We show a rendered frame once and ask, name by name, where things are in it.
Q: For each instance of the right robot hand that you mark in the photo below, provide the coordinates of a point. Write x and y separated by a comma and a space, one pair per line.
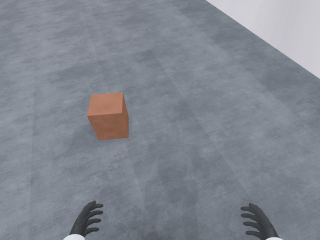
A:
264, 226

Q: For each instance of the left robot hand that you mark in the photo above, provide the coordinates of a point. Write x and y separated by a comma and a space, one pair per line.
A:
83, 221

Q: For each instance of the carton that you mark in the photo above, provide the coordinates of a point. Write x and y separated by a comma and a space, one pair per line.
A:
108, 116

